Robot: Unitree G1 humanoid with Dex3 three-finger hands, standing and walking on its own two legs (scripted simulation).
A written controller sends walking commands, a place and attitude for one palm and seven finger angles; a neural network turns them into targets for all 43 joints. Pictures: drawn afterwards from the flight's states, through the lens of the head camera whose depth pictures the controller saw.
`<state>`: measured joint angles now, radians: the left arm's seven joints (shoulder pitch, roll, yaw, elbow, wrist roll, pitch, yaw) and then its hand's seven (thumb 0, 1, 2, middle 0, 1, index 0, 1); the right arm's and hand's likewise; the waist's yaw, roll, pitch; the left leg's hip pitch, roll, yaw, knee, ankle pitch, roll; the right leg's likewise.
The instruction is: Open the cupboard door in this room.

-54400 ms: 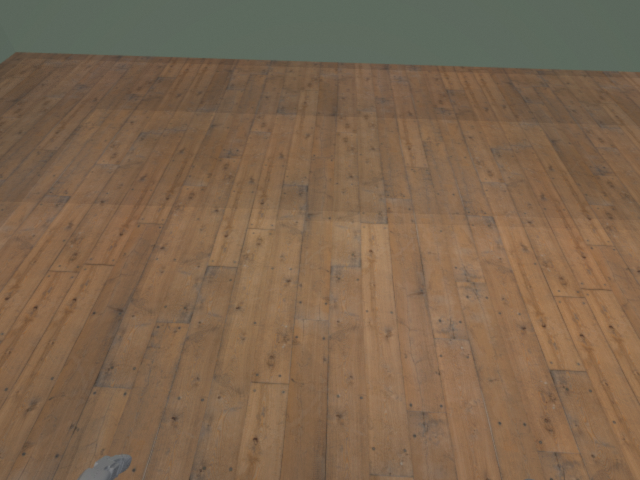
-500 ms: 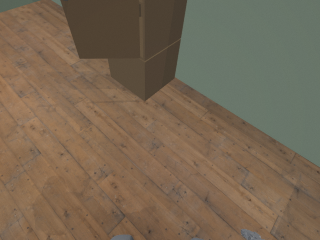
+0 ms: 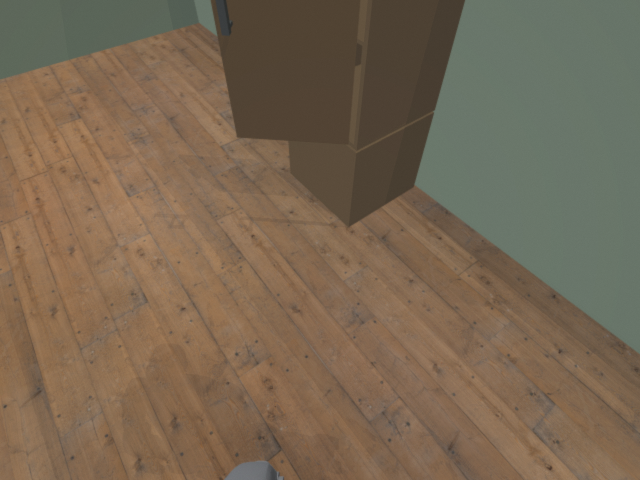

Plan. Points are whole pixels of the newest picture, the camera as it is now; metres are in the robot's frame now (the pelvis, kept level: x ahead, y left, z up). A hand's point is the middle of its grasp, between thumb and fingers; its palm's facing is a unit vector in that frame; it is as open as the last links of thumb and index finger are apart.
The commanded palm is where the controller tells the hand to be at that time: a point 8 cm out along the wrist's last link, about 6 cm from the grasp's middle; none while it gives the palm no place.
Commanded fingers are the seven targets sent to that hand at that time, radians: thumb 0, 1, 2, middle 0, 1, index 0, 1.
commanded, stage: take the last steps up to it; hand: left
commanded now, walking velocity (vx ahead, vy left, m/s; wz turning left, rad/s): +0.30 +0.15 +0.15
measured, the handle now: (224, 4) +1.12 +0.32 +0.08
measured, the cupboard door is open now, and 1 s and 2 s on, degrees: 47 47 47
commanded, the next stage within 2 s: come to a stop and stand still in 1.36 s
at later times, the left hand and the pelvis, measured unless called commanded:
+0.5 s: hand (168, 404) +0.24 +0.26 -0.16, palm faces +0.03 -0.98 -0.20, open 7.4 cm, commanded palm none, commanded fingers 0.00 0.90 0.90 -0.20 -0.30 -0.20 -0.30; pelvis +0.14 +0.07 -0.01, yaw +1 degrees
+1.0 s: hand (169, 385) +0.27 +0.27 -0.18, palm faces +0.12 -0.98 -0.17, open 7.3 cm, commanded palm none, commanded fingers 0.00 0.90 0.90 -0.20 -0.30 -0.20 -0.30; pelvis +0.33 +0.10 -0.01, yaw +1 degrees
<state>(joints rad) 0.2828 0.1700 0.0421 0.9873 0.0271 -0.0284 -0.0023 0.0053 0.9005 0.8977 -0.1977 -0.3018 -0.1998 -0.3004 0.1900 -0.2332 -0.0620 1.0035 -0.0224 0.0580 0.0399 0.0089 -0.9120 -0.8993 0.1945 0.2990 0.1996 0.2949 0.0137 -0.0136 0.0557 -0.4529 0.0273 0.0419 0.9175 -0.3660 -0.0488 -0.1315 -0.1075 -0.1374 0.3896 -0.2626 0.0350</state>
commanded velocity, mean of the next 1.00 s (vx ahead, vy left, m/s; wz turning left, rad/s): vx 0.30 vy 0.06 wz -0.01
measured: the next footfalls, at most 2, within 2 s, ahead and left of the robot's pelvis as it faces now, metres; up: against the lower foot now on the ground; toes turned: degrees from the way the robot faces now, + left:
left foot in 0.12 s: +0.10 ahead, +0.16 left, +0.00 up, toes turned +8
right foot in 0.58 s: +0.29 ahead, -0.04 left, +0.00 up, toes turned -7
